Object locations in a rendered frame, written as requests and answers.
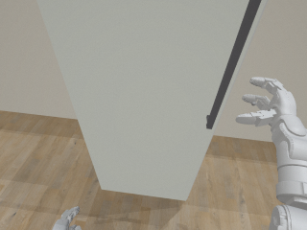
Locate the right robot hand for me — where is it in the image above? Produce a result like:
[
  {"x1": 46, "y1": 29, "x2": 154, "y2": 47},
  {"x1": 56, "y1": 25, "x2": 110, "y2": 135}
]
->
[{"x1": 235, "y1": 77, "x2": 296, "y2": 127}]

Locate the handle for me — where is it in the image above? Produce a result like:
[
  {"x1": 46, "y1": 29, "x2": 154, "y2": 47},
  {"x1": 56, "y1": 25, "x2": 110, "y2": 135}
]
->
[{"x1": 206, "y1": 0, "x2": 262, "y2": 129}]

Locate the robot right upper arm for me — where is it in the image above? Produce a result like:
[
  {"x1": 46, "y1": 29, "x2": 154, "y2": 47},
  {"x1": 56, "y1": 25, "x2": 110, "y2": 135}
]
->
[{"x1": 269, "y1": 204, "x2": 307, "y2": 230}]

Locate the fridge door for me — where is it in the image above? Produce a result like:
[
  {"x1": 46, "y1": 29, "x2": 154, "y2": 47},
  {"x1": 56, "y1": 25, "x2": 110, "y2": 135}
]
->
[{"x1": 36, "y1": 0, "x2": 267, "y2": 201}]

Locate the robot right forearm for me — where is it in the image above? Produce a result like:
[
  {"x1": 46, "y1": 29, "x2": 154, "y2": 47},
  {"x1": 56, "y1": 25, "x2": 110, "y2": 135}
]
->
[{"x1": 271, "y1": 114, "x2": 307, "y2": 211}]

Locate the left robot hand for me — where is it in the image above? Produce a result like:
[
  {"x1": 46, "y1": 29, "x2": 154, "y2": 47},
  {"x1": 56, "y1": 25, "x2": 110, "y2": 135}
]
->
[{"x1": 52, "y1": 206, "x2": 82, "y2": 230}]

